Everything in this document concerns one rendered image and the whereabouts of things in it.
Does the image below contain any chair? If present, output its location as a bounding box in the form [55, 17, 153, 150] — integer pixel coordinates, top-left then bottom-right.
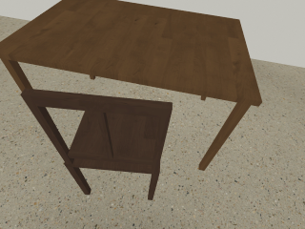
[20, 88, 173, 200]

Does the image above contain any table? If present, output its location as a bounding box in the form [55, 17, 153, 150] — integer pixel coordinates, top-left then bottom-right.
[0, 0, 262, 171]

